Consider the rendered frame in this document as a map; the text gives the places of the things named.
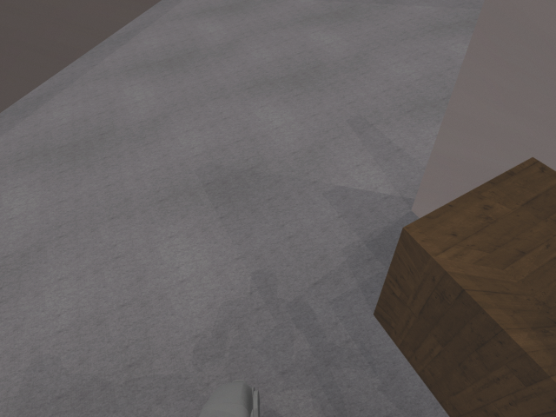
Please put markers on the robot left thigh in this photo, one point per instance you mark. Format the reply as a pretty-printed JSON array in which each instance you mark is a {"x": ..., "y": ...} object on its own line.
[{"x": 236, "y": 399}]

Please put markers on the pedestal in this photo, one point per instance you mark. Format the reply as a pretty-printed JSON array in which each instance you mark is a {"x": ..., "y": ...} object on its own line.
[{"x": 470, "y": 297}]

